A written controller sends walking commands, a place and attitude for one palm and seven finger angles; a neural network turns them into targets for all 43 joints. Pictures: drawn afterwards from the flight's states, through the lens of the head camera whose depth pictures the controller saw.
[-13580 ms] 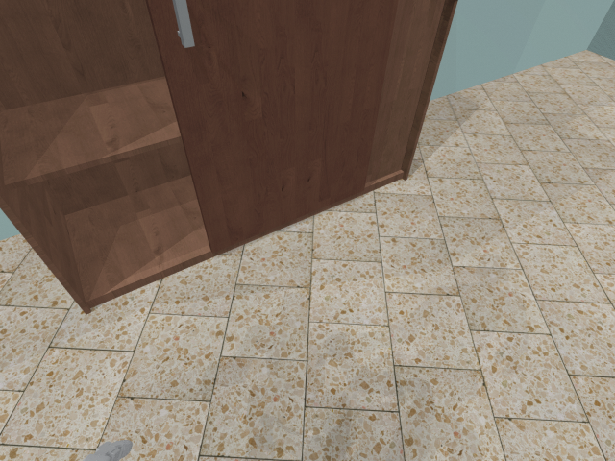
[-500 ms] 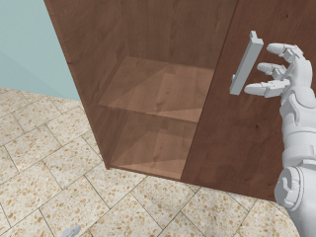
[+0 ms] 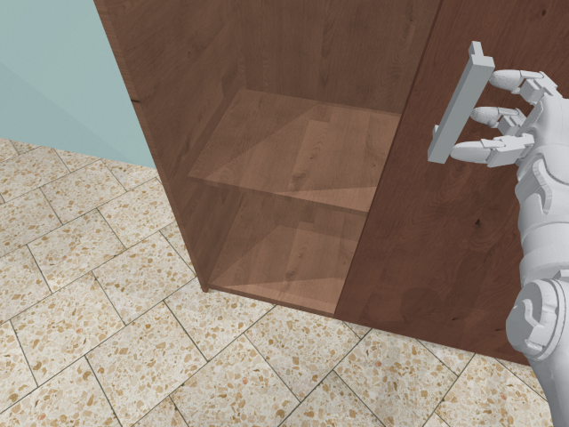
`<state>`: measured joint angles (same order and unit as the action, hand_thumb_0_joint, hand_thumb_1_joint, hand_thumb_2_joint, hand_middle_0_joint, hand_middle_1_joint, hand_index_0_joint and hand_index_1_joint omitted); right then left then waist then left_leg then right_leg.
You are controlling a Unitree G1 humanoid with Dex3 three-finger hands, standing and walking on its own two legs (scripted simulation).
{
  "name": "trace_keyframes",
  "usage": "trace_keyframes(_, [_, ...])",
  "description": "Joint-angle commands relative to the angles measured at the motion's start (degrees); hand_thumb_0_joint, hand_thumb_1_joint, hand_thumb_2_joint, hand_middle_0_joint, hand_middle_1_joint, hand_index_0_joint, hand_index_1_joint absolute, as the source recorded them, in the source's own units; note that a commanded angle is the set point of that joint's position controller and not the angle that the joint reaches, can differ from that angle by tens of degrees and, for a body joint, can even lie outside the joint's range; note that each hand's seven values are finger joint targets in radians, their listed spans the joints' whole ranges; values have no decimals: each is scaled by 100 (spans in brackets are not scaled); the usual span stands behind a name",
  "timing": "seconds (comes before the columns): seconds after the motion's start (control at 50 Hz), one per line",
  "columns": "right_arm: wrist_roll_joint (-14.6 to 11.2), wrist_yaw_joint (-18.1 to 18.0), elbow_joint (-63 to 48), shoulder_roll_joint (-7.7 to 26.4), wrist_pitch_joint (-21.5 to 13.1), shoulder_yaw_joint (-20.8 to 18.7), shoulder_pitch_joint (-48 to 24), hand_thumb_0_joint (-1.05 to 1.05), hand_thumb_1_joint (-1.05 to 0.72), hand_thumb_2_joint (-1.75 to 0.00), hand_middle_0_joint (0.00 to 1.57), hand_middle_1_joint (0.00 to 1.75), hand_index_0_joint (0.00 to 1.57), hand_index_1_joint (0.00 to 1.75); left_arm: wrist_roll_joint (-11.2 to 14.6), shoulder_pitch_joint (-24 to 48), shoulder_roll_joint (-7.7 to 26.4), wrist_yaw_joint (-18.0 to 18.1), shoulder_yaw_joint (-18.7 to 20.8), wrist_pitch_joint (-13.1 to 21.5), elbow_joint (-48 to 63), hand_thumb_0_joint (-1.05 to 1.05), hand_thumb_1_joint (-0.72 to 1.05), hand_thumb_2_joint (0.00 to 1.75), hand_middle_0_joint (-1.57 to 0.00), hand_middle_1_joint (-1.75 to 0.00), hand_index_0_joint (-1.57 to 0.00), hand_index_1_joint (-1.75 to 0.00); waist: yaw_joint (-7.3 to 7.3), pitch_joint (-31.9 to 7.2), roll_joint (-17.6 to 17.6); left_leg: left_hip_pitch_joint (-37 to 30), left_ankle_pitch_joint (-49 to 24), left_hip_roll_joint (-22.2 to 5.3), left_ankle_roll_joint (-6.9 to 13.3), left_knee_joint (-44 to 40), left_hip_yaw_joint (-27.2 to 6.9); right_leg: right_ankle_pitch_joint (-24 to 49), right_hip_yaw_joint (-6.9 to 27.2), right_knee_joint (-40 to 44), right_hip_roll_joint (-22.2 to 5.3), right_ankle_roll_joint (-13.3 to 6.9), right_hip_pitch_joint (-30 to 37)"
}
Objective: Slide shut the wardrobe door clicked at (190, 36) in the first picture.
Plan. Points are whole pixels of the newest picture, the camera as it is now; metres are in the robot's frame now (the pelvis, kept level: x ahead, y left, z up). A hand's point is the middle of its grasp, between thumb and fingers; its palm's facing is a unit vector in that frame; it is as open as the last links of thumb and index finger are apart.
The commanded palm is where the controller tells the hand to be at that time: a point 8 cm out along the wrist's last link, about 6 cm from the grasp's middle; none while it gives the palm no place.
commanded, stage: slide the fingers in behind the handle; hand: right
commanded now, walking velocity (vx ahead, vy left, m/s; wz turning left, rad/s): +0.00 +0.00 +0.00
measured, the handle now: (455, 105) +0.53 -0.14 +0.20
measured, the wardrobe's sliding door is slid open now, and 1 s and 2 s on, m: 0.48 0.48 0.48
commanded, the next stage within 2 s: grip the handle and tug to test in 1.66 s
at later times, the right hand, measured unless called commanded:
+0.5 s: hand (478, 126) +0.48 -0.16 +0.20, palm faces +0.09 +1.00 +0.01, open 14.0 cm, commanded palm +0.46 -0.21 +0.20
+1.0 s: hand (460, 121) +0.49 -0.14 +0.20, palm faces +0.10 +0.99 +0.01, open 14.0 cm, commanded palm +0.46 -0.19 +0.20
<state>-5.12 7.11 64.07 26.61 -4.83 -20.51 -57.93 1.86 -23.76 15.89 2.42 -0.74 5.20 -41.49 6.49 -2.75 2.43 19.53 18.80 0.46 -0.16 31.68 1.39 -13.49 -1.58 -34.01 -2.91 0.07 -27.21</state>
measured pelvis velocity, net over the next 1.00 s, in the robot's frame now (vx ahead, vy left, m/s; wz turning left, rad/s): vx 0.01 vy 0.01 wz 0.00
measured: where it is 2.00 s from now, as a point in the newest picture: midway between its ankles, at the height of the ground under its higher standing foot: outside the picture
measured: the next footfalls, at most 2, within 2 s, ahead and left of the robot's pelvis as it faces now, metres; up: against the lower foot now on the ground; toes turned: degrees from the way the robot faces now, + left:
none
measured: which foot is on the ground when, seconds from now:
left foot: down 0.00-1.00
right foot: down 0.00-1.00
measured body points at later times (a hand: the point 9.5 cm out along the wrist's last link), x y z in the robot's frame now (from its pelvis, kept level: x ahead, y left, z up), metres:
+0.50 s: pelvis +0.01 +0.00 +0.00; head +0.03 +0.01 +0.45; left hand +0.08 +0.26 -0.11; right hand +0.47 -0.22 +0.20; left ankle -0.03 +0.12 -0.73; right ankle +0.04 -0.12 -0.73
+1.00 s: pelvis +0.01 +0.01 +0.00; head +0.04 +0.02 +0.45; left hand +0.07 +0.27 -0.12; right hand +0.48 -0.20 +0.20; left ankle -0.03 +0.12 -0.73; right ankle +0.04 -0.12 -0.73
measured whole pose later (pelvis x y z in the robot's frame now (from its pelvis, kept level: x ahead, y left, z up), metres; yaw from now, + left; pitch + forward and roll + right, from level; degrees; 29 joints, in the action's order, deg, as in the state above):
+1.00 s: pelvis +0.01 +0.01 +0.00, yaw +0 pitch +5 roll +1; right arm -6.6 2.0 51.4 19.0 0.7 -17.0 -51.9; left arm 2.3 -21.2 15.1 2.2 -0.4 2.3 -39.6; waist 4.5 -3.2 2.6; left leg 16.4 19.9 0.6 0.5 30.8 1.5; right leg -14.3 -1.4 -32.7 -3.0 0.8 -23.8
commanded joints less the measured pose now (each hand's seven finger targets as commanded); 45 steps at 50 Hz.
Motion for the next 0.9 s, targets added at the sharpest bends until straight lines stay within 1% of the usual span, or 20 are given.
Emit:
trace_keyframes(0.0, [-164, 51, -1514, 1257, -453, -57, -2966, 0, 50, -30, 30, 120, 30, 120, 29, -269, 882, 48, 296, 191, 559, 0, 90, 90, -20, -30, -20, -30, 35, -1974, 54, 274, -1668, 219, 87, -453, 46, 1087, 170, 169, 175, -253, 1984])
trace_keyframes(0.1, [-166, 8, -1645, 1269, -367, -130, -2730, 0, 50, -30, 30, 120, 30, 120, 39, -184, 874, 38, 298, 174, 663, 0, 90, 90, -20, -30, -20, -30, -62, -1879, -30, 201, -1624, 212, 84, -443, 50, 995, 143, 201, 181, -262, 1860])
trace_keyframes(0.14, [-178, -3, -1903, 1095, -311, -12, -2691, 0, 50, -30, 30, 120, 30, 120, 66, -99, 841, 28, 303, 174, 725, 0, 90, 90, -20, -30, -20, -30, -69, -1988, 138, 213, -1703, 213, 79, -432, 44, 1072, 121, 205, 180, -256, 1997])
trace_keyframes(0.16, [-181, -29, -1976, 1126, -293, -66, -2620, 0, 50, -30, 30, 120, 30, 120, 62, -107, 841, 25, 313, 175, 726, 0, 90, 90, -20, -30, -20, -30, -91, -1993, 4, 198, -1712, 223, 86, -427, 78, 1130, 152, 210, 165, -249, 2033])
trace_keyframes(0.18, [-195, -33, -2051, 988, -243, 5, -2403, 0, 50, -30, 30, 120, 30, 120, 74, -53, 826, 19, 314, 169, 776, 0, 90, 90, -20, -30, -20, -30, -142, -2014, 98, 194, -1748, 224, 97, -413, 74, 1204, 134, 206, 165, -239, 2078])
trace_keyframes(0.24, [-268, -58, -2275, 794, -85, 97, -2325, 0, 50, -30, 30, 120, 30, 120, 92, 25, 819, 9, 314, 149, 821, 0, 90, 90, -20, -30, -20, -30, -142, -1969, -17, 172, -1815, 234, 89, -428, 89, 1259, 131, 209, 162, -246, 2098])
trace_keyframes(0.26, [-286, -94, -2285, 870, -35, 26, -2387, 0, 50, -30, 30, 120, 30, 120, 92, 40, 822, 24, 319, 134, 797, 0, 90, 90, -20, -30, -20, -30, -107, -1874, -164, 143, -1863, 229, 73, -461, 79, 1243, 115, 206, 160, -266, 2037])
trace_keyframes(0.32, [-244, -160, -2438, 983, 84, -23, -2390, 0, 50, -30, 30, 120, 30, 120, 98, 89, 812, 33, 299, 73, 828, 0, 90, 90, -20, -30, -20, -30, -162, -1883, -73, 9, -2011, 210, 87, -438, 66, 1329, 96, 219, 187, -269, 1977])
trace_keyframes(0.38, [-183, -257, -2603, 562, 112, 322, -2608, 0, 50, -30, 30, 120, 30, 120, 99, 173, 739, 30, 279, 80, 830, 0, 90, 90, -20, -30, -20, -30, -81, -1715, 162, 247, -1795, 207, 92, -468, 88, 1214, 123, 220, 191, -249, 2087])
trace_keyframes(0.4, [-184, -294, -2692, 526, 102, 349, -2696, 0, 50, -30, 30, 120, 30, 120, 88, 163, 744, 30, 281, 77, 827, 0, 90, 90, -20, -30, -20, -30, -56, -1746, 87, 223, -1826, 212, 108, -452, 103, 1294, 160, 194, 182, -257, 2152])
trace_keyframes(0.46, [-233, -348, -2412, 656, 154, 165, -2596, 0, 50, -30, 30, 120, 30, 120, 85, 164, 769, 59, 288, 65, 761, 0, 90, 90, -20, -30, -20, -30, -93, -1842, -136, 143, -1891, 210, 91, -456, 71, 1261, 143, 194, 194, -255, 2098])
trace_keyframes(0.48, [-252, -334, -2380, 492, 170, 288, -2658, 0, 50, -30, 30, 120, 30, 120, 82, 167, 760, 60, 280, 59, 769, 0, 90, 90, -20, -30, -20, -30, -49, -1863, -206, 143, -1893, 205, 78, -453, 82, 1238, 140, 208, 202, -252, 2097])
trace_keyframes(0.56, [-156, -384, -2358, 643, 160, 197, -2583, 0, 50, -30, 30, 120, 30, 120, 75, 181, 743, 50, 278, 22, 775, 0, 90, 90, -20, -30, -20, -30, -129, -2012, -47, 15, -2128, 173, 89, -394, 52, 1421, 99, 150, 231, -255, 2079])
trace_keyframes(0.58, [-140, -399, -2391, 526, 153, 286, -2630, 0, 50, -30, 30, 120, 30, 120, 72, 202, 712, 36, 272, 17, 783, 0, 90, 90, -20, -30, -20, -30, -114, -1981, 48, 42, -2173, 174, 90, -387, 55, 1460, 90, 140, 235, -252, 2117])
trace_keyframes(0.6, [-158, -414, -2317, 459, 160, 300, -2522, 0, 50, -30, 30, 120, 30, 120, 57, 173, 711, 30, 266, 1, 788, 0, 90, 90, -20, -30, -20, -30, -106, -1929, -146, -7, -2199, 180, 87, -407, 61, 1457, 104, 124, 240, -276, 2031])
trace_keyframes(0.68, [-203, -427, -2335, 580, 162, 166, -2419, 0, 50, -30, 30, 120, 30, 120, 71, 198, 731, 31, 285, -35, 808, 0, 90, 90, -20, -30, -20, -30, -153, -2019, -259, -144, -2321, 187, 81, -400, 37, 1466, 78, 158, 242, -274, 1982])
trace_keyframes(0.74, [-209, -449, -2583, 475, 135, 222, -2479, 0, 50, -30, 30, 120, 30, 120, 67, 217, 705, 12, 301, -37, 832, 0, 90, 90, -20, -30, -20, -30, -167, -2122, -127, -179, -2492, 190, 82, -373, 26, 1620, 57, 124, 253, -289, 2081])
trace_keyframes(0.8, [-204, -485, -2453, 544, 149, 175, -2445, 0, 50, -30, 30, 120, 30, 120, 49, 175, 715, 27, 291, -77, 780, 0, 90, 90, -20, -30, -20, -30, -141, -1868, -410, -257, -2470, 191, 63, -432, 34, 1502, 46, 163, 261, -307, 1859])
trace_keyframes(0.86, [-191, -469, -2544, 535, 154, 159, -2345, 0, 50, -30, 30, 120, 30, 120, 72, 216, 699, 34, 311, -74, 801, 0, 90, 90, -20, -30, -20, -30, -191, -1990, -208, -268, -2503, 184, 68, -438, 0, 1495, 10, 164, 278, -307, 1942])
trace_keyframes(0.88, [-181, -458, -2489, 451, 168, 273, -2397, 0, 50, -30, 30, 120, 30, 120, 73, 219, 691, 36, 295, -81, 781, 0, 90, 90, -20, -30, -20, -30, -126, -1845, -226, -200, -2428, 182, 59, -460, 14, 1430, 16, 186, 265, -304, 1909])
